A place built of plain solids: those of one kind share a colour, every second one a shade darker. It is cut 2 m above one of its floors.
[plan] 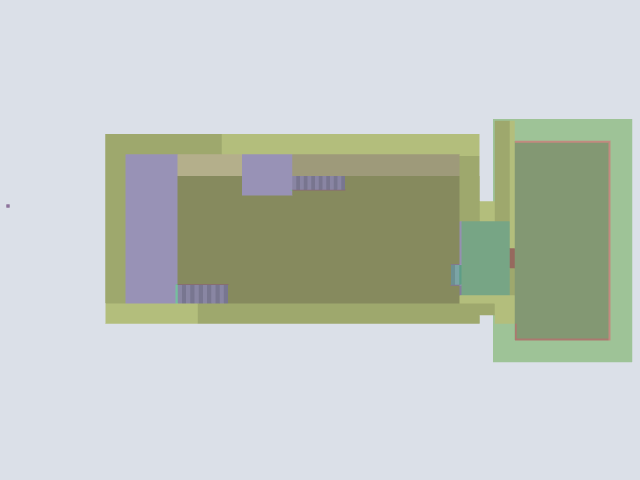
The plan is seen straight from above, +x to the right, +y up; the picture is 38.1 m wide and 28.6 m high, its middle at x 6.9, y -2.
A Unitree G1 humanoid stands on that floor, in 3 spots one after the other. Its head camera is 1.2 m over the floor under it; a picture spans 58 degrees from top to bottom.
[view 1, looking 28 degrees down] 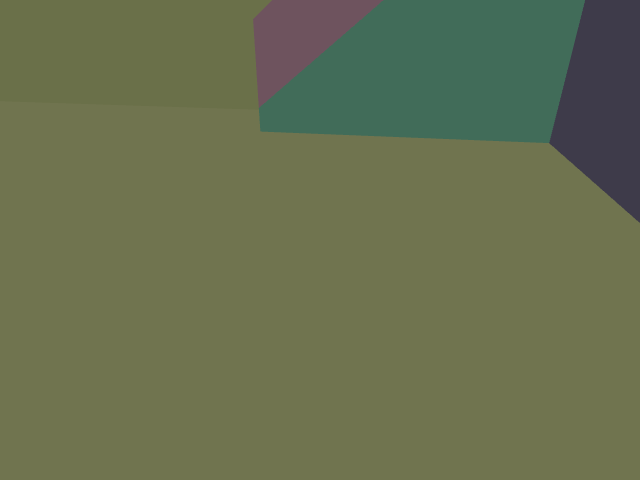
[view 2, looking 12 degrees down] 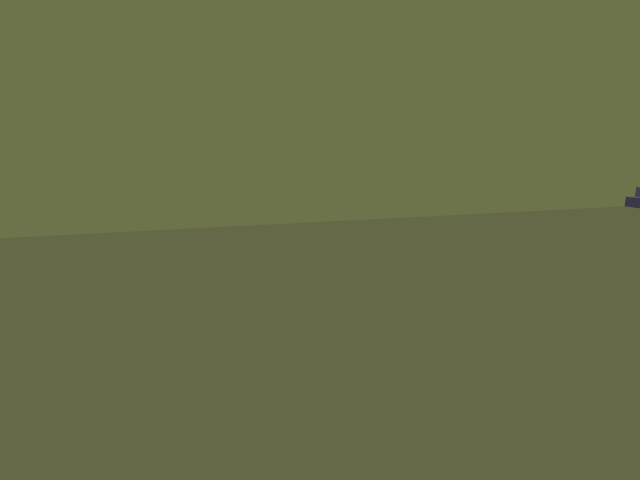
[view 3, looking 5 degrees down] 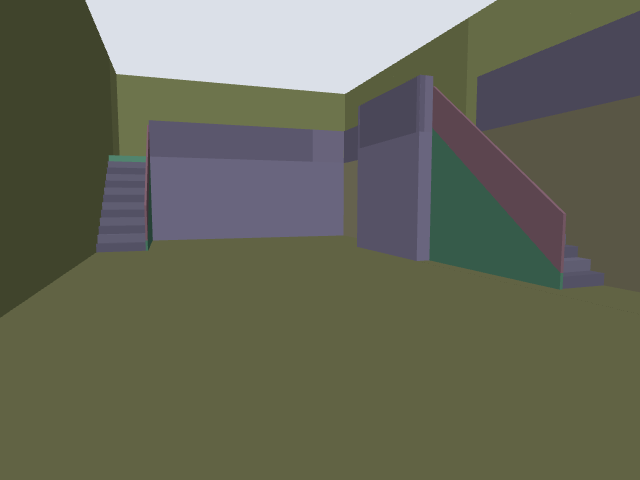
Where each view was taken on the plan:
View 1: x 0.04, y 0.04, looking -81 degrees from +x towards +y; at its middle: floor_concrete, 2.56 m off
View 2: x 10.20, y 1.00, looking -107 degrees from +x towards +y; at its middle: floor_concrete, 5.78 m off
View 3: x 12.90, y -4.08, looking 161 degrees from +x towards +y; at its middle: floor_concrete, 13.77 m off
